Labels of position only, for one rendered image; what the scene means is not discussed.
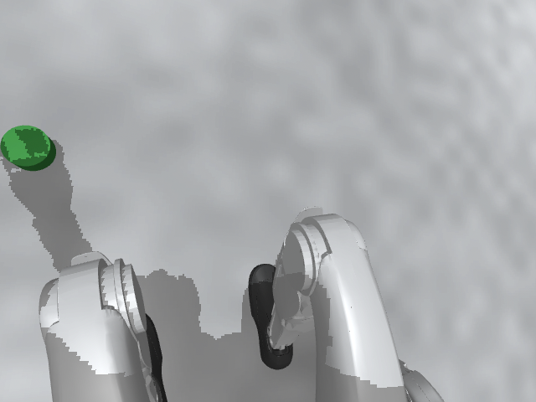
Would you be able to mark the left robot foot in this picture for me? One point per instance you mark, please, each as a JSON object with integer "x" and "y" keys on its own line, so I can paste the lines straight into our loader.
{"x": 156, "y": 359}

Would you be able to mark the right robot hand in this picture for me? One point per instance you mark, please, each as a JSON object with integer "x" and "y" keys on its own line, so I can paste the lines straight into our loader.
{"x": 417, "y": 387}

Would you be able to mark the right robot foot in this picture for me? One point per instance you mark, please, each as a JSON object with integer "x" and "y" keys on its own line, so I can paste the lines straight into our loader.
{"x": 261, "y": 304}

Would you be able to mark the tin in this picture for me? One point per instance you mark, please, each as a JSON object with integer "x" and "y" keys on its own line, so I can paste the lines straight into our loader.
{"x": 28, "y": 148}

